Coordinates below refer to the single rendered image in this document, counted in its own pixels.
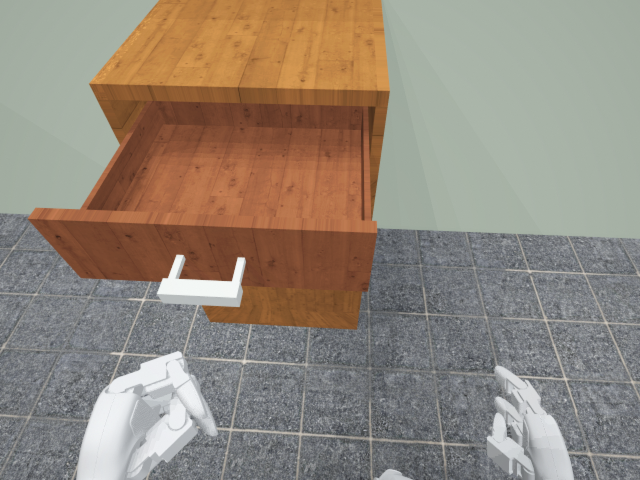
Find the drawer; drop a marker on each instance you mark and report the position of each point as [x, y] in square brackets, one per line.
[287, 187]

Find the robot right hand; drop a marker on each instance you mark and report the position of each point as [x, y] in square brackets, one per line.
[535, 433]

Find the robot left hand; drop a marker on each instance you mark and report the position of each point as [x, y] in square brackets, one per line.
[121, 419]

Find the handle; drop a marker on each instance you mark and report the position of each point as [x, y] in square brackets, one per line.
[173, 290]

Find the robot right shin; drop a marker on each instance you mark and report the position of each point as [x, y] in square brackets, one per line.
[390, 471]

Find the cabinet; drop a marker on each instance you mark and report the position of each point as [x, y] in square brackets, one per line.
[300, 52]

